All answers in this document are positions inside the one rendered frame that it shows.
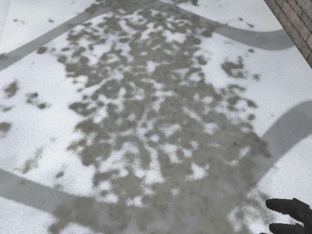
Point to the right robot hand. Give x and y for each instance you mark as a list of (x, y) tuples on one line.
[(295, 209)]

